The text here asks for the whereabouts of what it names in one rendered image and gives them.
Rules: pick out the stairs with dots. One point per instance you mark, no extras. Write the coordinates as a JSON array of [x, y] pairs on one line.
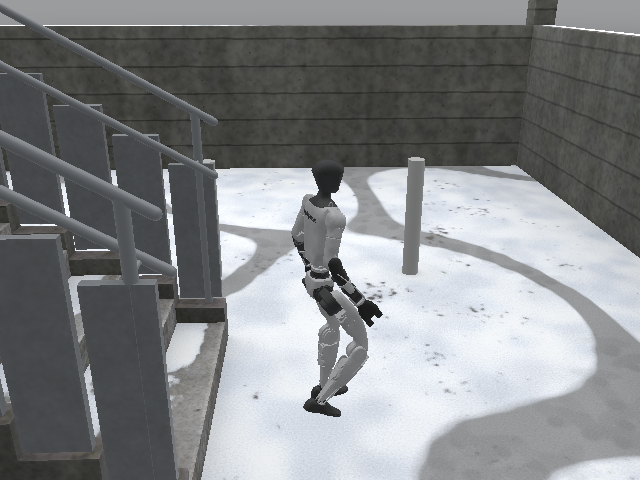
[[194, 356]]

